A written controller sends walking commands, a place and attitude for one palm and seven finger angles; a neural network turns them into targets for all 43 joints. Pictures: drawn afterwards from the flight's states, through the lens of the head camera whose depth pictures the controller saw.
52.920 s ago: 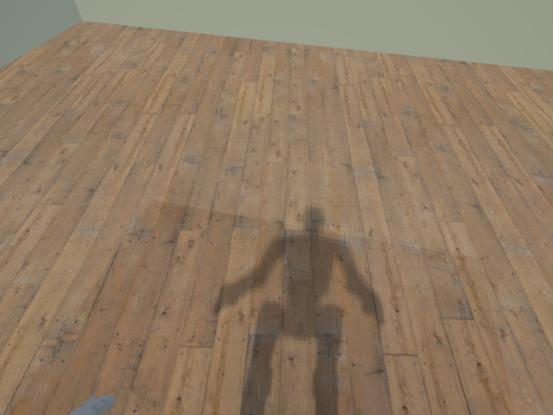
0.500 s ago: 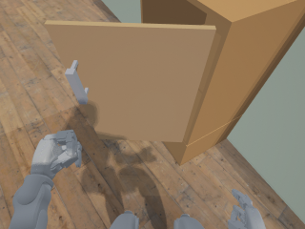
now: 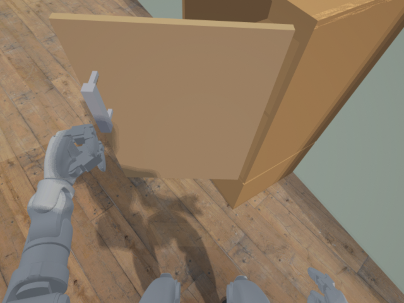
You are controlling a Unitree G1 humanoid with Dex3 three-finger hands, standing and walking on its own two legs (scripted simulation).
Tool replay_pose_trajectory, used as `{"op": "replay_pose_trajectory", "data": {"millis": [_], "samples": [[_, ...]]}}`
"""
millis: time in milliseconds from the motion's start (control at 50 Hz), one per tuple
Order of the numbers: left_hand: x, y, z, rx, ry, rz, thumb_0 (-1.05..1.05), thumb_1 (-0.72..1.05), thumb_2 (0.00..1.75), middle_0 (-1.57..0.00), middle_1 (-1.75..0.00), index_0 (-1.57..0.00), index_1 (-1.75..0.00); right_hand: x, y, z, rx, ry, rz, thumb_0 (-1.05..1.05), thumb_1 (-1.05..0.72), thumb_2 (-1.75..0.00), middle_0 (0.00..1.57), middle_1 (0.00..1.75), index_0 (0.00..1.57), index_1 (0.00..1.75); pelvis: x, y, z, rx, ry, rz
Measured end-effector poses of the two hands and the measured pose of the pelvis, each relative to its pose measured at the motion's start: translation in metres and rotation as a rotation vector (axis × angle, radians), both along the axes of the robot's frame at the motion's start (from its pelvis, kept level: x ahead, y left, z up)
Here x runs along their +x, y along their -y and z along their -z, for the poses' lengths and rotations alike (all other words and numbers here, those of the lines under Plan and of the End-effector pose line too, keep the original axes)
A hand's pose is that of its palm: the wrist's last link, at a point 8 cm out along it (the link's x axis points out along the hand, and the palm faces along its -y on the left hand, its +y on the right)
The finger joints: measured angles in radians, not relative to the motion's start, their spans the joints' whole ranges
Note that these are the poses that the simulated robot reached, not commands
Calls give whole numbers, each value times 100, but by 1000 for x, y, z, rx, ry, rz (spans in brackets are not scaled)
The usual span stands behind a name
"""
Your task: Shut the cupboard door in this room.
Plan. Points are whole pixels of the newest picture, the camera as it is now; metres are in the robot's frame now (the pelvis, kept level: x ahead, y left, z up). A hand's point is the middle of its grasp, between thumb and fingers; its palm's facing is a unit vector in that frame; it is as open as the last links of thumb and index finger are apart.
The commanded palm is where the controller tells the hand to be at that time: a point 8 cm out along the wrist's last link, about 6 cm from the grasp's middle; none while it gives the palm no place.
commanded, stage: bring the fist close to the handle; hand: left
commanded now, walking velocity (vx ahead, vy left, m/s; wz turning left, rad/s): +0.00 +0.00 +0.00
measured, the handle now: (100, 103) +0.51 +0.24 +0.06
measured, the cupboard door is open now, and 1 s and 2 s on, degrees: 58 58 45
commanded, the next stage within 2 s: push the door shut along its arc in 0.54 s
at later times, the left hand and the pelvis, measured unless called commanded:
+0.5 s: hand (105, 149) +0.39 +0.21 +0.05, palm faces +0.03 -1.00 +0.00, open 3.1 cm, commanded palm +0.37 +0.26 +0.06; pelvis +0.00 +0.00 +0.01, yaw -1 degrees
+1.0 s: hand (109, 129) +0.43 +0.21 +0.06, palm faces -0.09 -1.00 -0.01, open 3.1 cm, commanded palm +0.42 +0.26 +0.06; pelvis -0.01 -0.01 -0.01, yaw +0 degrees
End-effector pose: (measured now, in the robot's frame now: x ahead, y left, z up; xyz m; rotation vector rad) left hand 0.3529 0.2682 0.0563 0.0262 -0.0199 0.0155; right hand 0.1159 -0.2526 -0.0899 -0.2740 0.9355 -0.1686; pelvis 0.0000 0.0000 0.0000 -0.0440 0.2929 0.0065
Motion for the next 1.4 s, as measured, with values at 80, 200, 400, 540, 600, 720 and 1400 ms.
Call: {"op": "replay_pose_trajectory", "data": {"millis": [80,200,400,540,600,720,1400], "samples": [[17,3,1,-6,-36,22,2,90,90,-129,-150,-130,-150,-8,-2,2,7,-28,16,1,-90,-90,20,30,20,30,0,-3,-1,-2,-8,2],[34,-2,0,-27,-36,-12,2,90,90,-129,-150,-130,-150,-25,-1,4,6,-83,44,1,-90,-90,20,30,20,30,1,-4,-1,0,-20,13],[23,6,0,-9,-33,23,2,90,90,-129,-150,-130,-150,-46,4,4,22,-148,82,1,-90,-90,20,30,20,30,4,-4,-6,1,-14,21],[19,6,7,-15,-33,-29,2,89,90,-130,-150,-130,-150,-39,8,3,8,-131,61,1,-90,-90,20,30,20,30,-2,2,-4,6,-4,13],[22,5,3,4,-12,-30,2,89,90,-130,-150,-130,-150,-35,11,3,2,-116,54,1,-90,-90,20,30,20,30,-4,5,-2,4,-6,10],[24,4,-8,0,-5,2,2,89,90,-130,-150,-130,-150,-28,14,3,8,-93,54,1,-90,-90,20,30,20,30,-4,8,-3,6,-2,11],[121,8,-3,-10,-56,195,2,90,90,-130,-150,-133,-150,-116,15,23,-48,-351,159,1,-90,-90,20,30,20,30,-13,-1,21,-27,-120,13]]}}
